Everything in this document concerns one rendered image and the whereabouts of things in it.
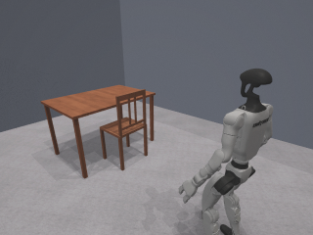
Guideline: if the table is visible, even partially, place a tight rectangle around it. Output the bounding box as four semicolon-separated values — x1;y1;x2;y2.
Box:
40;85;156;179

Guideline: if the chair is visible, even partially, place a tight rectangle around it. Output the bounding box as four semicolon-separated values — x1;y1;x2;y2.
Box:
100;89;148;170

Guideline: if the right robot upper arm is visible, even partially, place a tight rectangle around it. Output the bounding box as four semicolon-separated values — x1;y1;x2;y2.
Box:
262;103;274;141

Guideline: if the left robot upper arm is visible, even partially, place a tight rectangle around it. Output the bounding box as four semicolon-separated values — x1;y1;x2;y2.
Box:
217;111;245;164

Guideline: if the robot shin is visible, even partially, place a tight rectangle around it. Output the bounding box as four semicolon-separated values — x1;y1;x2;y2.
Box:
223;193;241;235
201;210;220;235

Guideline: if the left robot shin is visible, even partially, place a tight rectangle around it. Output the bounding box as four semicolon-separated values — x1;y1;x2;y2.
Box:
201;210;220;235

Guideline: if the right robot shin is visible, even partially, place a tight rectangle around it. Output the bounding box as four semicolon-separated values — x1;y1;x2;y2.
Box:
223;193;241;235

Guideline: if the robot left forearm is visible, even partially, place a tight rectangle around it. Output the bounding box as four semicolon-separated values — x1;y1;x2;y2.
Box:
192;150;225;187

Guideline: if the robot right forearm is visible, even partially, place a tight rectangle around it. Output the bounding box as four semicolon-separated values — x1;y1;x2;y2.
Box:
259;140;268;148

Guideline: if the left robot hand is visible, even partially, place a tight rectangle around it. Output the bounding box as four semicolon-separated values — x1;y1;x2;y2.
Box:
178;179;199;204

